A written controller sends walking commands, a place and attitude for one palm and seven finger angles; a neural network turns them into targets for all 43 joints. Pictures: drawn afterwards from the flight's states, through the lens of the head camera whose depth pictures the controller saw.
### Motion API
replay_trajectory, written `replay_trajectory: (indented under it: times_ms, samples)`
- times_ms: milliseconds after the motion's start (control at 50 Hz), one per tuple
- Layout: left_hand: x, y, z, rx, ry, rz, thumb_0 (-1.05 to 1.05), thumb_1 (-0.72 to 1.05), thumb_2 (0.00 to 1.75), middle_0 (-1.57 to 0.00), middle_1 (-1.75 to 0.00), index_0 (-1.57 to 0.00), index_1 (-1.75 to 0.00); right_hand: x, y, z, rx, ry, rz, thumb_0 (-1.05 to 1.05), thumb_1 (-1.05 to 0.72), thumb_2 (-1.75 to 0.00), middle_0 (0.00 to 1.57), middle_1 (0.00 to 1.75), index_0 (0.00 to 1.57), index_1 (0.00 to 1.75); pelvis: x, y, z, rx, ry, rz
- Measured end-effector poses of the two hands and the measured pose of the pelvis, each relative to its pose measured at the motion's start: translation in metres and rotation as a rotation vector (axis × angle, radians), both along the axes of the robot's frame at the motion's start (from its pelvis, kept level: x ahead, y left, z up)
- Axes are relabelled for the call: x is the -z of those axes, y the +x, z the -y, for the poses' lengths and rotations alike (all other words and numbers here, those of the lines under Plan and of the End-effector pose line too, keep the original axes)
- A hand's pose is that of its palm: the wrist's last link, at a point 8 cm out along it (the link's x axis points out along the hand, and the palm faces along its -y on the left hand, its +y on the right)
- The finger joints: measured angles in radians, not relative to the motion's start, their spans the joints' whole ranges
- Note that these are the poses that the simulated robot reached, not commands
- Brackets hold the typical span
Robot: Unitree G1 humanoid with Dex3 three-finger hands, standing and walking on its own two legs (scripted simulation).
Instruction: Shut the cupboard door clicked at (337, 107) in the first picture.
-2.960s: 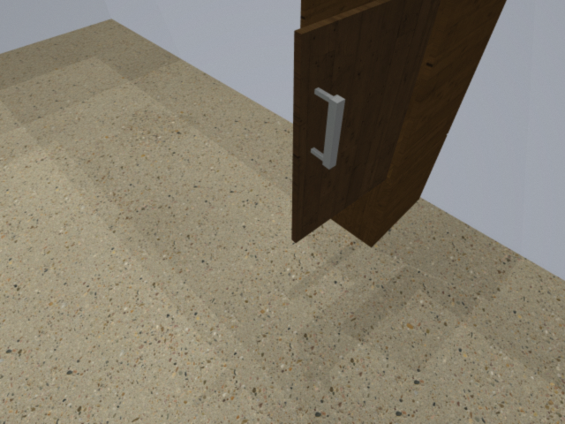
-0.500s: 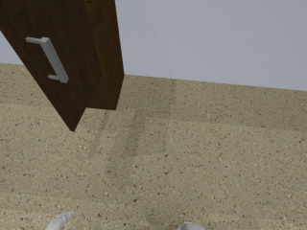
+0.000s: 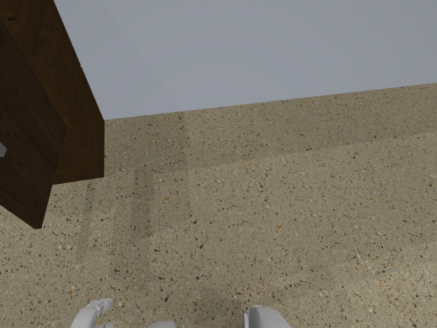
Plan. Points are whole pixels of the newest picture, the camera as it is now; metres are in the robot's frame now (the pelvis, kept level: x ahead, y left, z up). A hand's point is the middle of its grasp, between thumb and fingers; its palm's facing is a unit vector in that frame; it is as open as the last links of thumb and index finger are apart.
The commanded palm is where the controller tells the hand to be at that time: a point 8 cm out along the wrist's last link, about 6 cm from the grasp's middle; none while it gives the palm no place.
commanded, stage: walk around to get in front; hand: left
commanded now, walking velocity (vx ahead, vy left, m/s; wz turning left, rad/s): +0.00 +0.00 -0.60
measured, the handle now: out of the picture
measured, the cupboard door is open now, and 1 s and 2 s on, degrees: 84 84 84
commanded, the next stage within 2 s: none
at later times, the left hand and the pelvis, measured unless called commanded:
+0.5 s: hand (146, 321) +0.14 +0.15 -0.18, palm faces -0.27 -0.94 -0.21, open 7.3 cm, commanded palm none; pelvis +0.02 -0.02 -0.01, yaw -18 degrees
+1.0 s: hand (201, 268) +0.25 +0.05 -0.15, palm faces -0.56 -0.78 -0.29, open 7.3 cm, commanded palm none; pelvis +0.03 -0.06 -0.01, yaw -35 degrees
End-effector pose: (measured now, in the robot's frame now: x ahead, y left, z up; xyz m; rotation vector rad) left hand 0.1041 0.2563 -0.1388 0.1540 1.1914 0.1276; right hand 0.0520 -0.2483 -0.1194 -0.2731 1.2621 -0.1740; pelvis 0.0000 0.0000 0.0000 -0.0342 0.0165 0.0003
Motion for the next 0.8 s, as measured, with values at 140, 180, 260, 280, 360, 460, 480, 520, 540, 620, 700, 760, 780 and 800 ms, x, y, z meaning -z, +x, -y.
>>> replay_trajectory:
  times_ms: [140, 180, 260, 280, 360, 460, 480, 520, 540, 620, 700, 760, 780, 800]
  samples:
    - [-0.014, 0.031, 0.023, 0.112, 0.044, 0.011, 0.00, 0.91, 0.90, -0.20, -0.30, -0.20, -0.30, 0.015, -0.030, 0.019, 0.115, 0.050, -0.026, 0.01, -0.90, -0.90, 0.20, 0.30, 0.20, 0.30, 0.001, 0.004, 0.017, 0.092, 0.009, -0.015]
    - [-0.011, 0.039, 0.032, 0.151, 0.071, 0.029, 0.00, 0.91, 0.90, -0.20, -0.30, -0.20, -0.30, 0.027, -0.037, 0.032, 0.156, 0.063, -0.023, 0.01, -0.90, -0.90, 0.20, 0.30, 0.20, 0.30, 0.011, 0.006, 0.027, 0.118, 0.034, -0.018]
    - [-0.015, 0.040, 0.048, 0.186, 0.098, 0.011, 0.00, 0.91, 0.90, -0.20, -0.30, -0.20, -0.30, 0.032, -0.041, 0.052, 0.222, 0.051, -0.041, 0.01, -0.90, -0.90, 0.20, 0.30, 0.20, 0.30, 0.009, 0.006, 0.032, 0.165, 0.031, -0.008]
    - [-0.016, 0.039, 0.051, 0.191, 0.099, -0.001, 0.00, 0.91, 0.90, -0.20, -0.30, -0.20, -0.30, 0.030, -0.039, 0.056, 0.234, 0.047, -0.037, 0.01, -0.90, -0.90, 0.20, 0.30, 0.20, 0.30, 0.007, 0.006, 0.033, 0.178, 0.034, -0.008]
    - [-0.013, 0.034, 0.059, 0.221, 0.090, -0.054, 0.00, 0.91, 0.90, -0.20, -0.30, -0.21, -0.30, 0.016, -0.026, 0.063, 0.269, 0.029, 0.013, 0.01, -0.91, -0.90, 0.20, 0.30, 0.20, 0.30, 0.000, 0.010, 0.034, 0.232, 0.049, -0.009]
    - [-0.001, 0.038, 0.060, 0.259, 0.056, -0.096, 0.00, 0.91, 0.90, -0.21, -0.30, -0.21, -0.30, 0.004, -0.008, 0.060, 0.300, 0.001, 0.085, 0.01, -0.91, -0.90, 0.20, 0.30, 0.20, 0.30, 0.001, 0.019, 0.028, 0.290, 0.045, -0.011]
    - [0.003, 0.042, 0.059, 0.265, 0.049, -0.101, 0.00, 0.91, 0.90, -0.21, -0.30, -0.21, -0.30, 0.003, -0.005, 0.058, 0.306, -0.007, 0.098, 0.01, -0.91, -0.90, 0.20, 0.30, 0.20, 0.30, 0.003, 0.021, 0.025, 0.300, 0.041, -0.012]
    - [0.013, 0.051, 0.056, 0.277, 0.033, -0.105, 0.00, 0.90, 0.90, -0.21, -0.30, -0.21, -0.30, 0.003, -0.002, 0.053, 0.314, -0.028, 0.124, 0.01, -0.91, -0.90, 0.20, 0.30, 0.20, 0.30, 0.009, 0.028, 0.019, 0.319, 0.025, -0.018]
    - [0.017, 0.057, 0.055, 0.281, 0.027, -0.104, 0.00, 0.91, 0.90, -0.21, -0.30, -0.21, -0.30, 0.002, -0.004, 0.050, 0.315, -0.036, 0.126, 0.01, -0.91, -0.90, 0.20, 0.30, 0.20, 0.30, 0.010, 0.029, 0.017, 0.329, 0.025, -0.017]
    - [0.013, 0.083, 0.058, 0.331, 0.016, -0.082, 0.01, 0.91, 0.90, -0.21, -0.30, -0.21, -0.30, -0.005, -0.020, 0.036, 0.331, -0.037, 0.094, 0.01, -0.90, -0.90, 0.20, 0.30, 0.20, 0.30, 0.003, 0.032, 0.016, 0.379, 0.012, -0.010]
    - [0.001, 0.110, 0.070, 0.385, 0.012, -0.046, 0.01, 0.91, 0.90, -0.20, -0.30, -0.20, -0.30, -0.007, -0.045, 0.028, 0.385, -0.017, 0.046, 0.01, -0.90, -0.90, 0.20, 0.30, 0.20, 0.30, -0.004, 0.034, 0.019, 0.422, -0.002, -0.016]
    - [-0.006, 0.129, 0.085, 0.442, 0.021, -0.024, 0.00, 0.91, 0.90, -0.20, -0.30, -0.20, -0.30, -0.003, -0.068, 0.026, 0.445, 0.003, 0.021, 0.01, -0.90, -0.90, 0.20, 0.30, 0.20, 0.30, -0.005, 0.034, 0.025, 0.463, -0.001, -0.018]
    - [-0.008, 0.135, 0.092, 0.464, 0.027, -0.016, 0.00, 0.91, 0.90, -0.20, -0.30, -0.20, -0.30, -0.001, -0.076, 0.027, 0.468, 0.011, 0.015, 0.01, -0.90, -0.90, 0.20, 0.30, 0.20, 0.30, -0.005, 0.034, 0.027, 0.477, 0.001, -0.017]
    - [-0.010, 0.141, 0.099, 0.486, 0.033, -0.008, 0.00, 0.91, 0.90, -0.20, -0.30, -0.20, -0.30, 0.002, -0.084, 0.028, 0.491, 0.019, 0.009, 0.01, -0.90, -0.90, 0.20, 0.30, 0.20, 0.30, -0.004, 0.034, 0.030, 0.491, 0.004, -0.016]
